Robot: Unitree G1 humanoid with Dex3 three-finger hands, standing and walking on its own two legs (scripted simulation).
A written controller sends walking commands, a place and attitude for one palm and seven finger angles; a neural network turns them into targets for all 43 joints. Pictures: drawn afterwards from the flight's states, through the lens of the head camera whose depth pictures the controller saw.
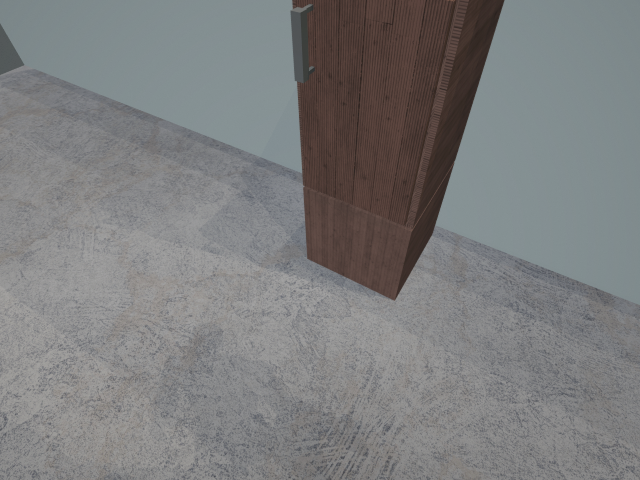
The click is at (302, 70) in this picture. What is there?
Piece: cupboard door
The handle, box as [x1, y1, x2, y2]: [290, 4, 314, 82]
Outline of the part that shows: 312,4 309,4 302,8 296,7 290,11 295,80 304,82 308,79 308,75 314,70 314,67 308,66 306,13 313,9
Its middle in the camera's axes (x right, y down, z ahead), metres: -0.04 -0.45 +0.89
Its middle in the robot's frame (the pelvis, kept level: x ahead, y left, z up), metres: +0.98 +0.08 +0.11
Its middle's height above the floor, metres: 0.89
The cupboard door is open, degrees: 0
